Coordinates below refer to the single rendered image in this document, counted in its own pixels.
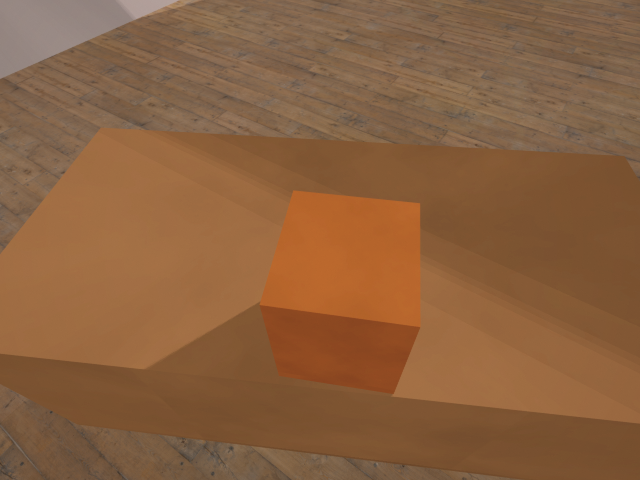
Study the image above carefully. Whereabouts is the pedestal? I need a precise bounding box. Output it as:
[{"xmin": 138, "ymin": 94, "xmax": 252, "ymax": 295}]
[{"xmin": 0, "ymin": 128, "xmax": 640, "ymax": 480}]

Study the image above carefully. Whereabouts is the carton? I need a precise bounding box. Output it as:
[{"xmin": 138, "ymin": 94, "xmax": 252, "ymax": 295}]
[{"xmin": 260, "ymin": 190, "xmax": 420, "ymax": 394}]

